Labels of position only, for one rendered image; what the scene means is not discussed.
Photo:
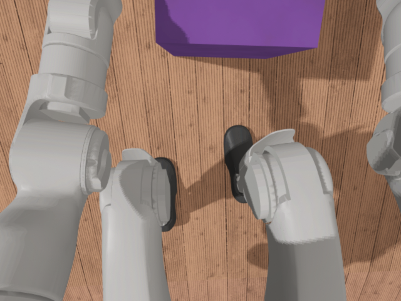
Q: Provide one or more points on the right robot forearm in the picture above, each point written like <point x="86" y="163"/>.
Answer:
<point x="390" y="10"/>

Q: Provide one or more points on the robot left upper arm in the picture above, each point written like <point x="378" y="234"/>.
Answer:
<point x="55" y="166"/>

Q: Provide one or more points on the carton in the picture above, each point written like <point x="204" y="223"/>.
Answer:
<point x="259" y="29"/>

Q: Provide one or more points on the left robot foot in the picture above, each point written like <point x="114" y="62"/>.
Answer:
<point x="168" y="165"/>

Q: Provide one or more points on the robot left thigh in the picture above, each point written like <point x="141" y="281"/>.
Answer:
<point x="132" y="258"/>

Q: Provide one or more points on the robot right upper arm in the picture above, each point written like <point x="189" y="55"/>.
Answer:
<point x="384" y="151"/>

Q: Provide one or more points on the left robot forearm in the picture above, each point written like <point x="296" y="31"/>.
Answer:
<point x="76" y="49"/>

